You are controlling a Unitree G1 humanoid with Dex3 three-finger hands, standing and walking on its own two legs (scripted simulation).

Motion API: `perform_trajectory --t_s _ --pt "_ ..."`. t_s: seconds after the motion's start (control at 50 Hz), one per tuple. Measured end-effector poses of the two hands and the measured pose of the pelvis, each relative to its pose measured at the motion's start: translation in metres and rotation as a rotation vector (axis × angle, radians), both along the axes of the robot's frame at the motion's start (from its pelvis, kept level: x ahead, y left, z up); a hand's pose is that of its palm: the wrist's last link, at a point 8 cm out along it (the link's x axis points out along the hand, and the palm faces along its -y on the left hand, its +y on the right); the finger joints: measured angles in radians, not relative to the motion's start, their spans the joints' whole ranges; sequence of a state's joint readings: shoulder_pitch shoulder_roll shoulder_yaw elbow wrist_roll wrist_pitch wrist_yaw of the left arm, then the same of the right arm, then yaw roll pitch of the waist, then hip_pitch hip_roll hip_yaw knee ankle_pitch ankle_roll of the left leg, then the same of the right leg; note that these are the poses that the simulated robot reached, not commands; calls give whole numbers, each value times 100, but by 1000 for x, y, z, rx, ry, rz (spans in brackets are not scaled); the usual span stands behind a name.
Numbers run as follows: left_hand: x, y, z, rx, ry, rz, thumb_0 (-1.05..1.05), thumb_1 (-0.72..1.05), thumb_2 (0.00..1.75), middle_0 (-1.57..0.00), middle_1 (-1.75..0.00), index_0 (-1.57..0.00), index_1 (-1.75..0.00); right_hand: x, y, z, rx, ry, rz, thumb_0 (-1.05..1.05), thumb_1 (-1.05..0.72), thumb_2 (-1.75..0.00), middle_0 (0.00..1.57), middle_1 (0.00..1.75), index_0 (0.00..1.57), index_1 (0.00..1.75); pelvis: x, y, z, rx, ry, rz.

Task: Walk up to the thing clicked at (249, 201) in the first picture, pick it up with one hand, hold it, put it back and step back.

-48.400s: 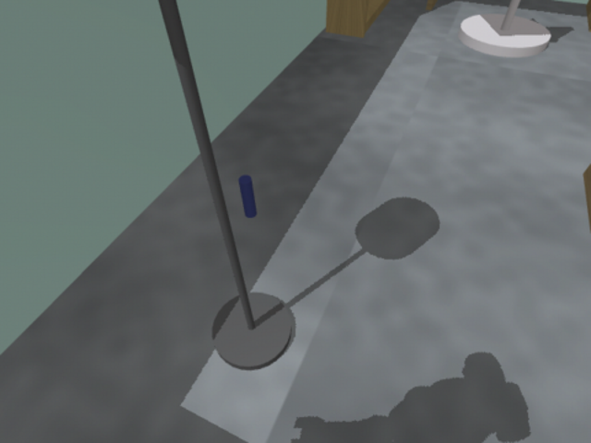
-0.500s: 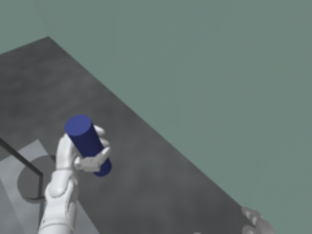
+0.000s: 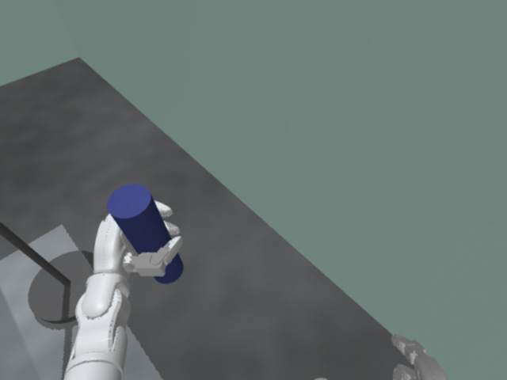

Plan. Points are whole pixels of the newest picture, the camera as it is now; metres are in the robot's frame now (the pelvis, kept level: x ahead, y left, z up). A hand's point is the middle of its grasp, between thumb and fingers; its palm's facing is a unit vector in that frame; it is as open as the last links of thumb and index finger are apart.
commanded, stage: hold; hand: left
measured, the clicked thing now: (152, 240) +0.33 +0.18 +0.04
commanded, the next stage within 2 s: crouch in 0.58 s
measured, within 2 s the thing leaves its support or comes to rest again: neither
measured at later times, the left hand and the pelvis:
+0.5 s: hand (159, 239) +0.33 +0.16 +0.04, palm faces -0.01 -1.00 +0.01, open 7.4 cm; pelvis +0.00 +0.00 +0.00, yaw +0 degrees
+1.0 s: hand (166, 256) +0.33 +0.17 -0.01, palm faces +0.02 -1.00 +0.03, open 7.4 cm; pelvis -0.01 +0.00 -0.02, yaw +0 degrees
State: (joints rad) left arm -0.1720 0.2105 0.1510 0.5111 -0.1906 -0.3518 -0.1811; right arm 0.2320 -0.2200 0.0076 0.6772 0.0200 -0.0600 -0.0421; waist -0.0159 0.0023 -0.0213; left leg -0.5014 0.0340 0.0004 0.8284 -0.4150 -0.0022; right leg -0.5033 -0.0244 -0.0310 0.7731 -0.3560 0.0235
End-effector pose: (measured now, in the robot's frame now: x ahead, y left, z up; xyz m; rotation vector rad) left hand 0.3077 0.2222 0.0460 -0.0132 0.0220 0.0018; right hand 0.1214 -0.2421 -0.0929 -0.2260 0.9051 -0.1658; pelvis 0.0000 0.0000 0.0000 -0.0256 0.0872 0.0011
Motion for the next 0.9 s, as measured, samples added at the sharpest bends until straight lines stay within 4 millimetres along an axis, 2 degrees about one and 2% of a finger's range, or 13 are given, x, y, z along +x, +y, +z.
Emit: perform_trajectory --t_s 0.5,0.76,0.84,0.9 --pt "4 -3 -1 0 13 -10 2 -7 108 -84 -106 -87 -107 3 -2 -2 9 5 0 1 -89 -89 20 30 21 30 5 -2 -1 0 6 2" --pt "-3 -4 0 11 -1 -7 2 -7 108 -84 -107 -87 -107 3 -3 -3 8 6 3 1 -89 -89 20 30 21 30 5 -2 -1 0 7 2" --pt "-2 -3 -7 0 15 7 2 -7 108 -84 -106 -87 -107 3 -2 -4 11 4 5 1 -88 -89 20 30 21 30 3 -3 -2 1 13 3" --pt "-2 -4 -20 -3 40 9 2 -7 108 -84 -106 -87 -107 2 -4 -6 9 10 12 1 -87 -89 20 30 21 30 0 -4 -5 2 28 2"
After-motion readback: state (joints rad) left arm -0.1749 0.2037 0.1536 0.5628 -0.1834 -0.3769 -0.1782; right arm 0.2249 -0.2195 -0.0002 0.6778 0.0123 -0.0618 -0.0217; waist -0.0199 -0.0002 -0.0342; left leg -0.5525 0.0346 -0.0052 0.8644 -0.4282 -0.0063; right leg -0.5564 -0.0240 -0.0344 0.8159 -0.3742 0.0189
